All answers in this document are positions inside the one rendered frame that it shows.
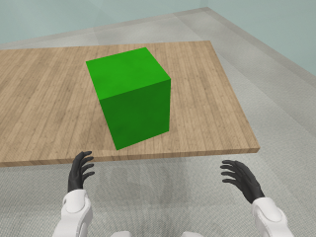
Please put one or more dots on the table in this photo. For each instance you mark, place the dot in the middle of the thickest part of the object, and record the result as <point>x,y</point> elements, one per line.
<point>50,111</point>

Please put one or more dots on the left robot forearm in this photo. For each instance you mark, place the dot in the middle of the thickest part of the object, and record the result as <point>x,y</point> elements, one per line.
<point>76,215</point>

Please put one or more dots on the carton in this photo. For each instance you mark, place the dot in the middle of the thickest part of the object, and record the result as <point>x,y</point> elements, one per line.
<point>134,92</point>

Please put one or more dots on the right robot forearm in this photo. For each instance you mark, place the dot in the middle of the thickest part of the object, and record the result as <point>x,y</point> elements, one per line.
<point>270,220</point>

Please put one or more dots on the robot left hand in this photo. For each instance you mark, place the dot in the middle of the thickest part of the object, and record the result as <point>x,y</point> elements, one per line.
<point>76,178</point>

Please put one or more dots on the robot right hand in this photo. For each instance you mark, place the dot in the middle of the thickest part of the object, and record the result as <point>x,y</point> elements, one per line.
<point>245,181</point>

